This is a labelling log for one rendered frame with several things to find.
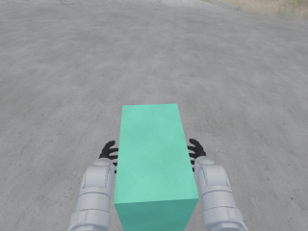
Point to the robot left forearm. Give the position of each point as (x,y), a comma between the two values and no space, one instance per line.
(93,205)

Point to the right robot hand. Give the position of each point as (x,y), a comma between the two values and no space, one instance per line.
(197,148)

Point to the left robot hand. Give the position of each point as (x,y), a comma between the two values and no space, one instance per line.
(106,151)

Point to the robot right forearm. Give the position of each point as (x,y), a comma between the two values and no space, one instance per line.
(220,211)

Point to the carton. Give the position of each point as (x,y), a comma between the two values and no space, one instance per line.
(155,189)

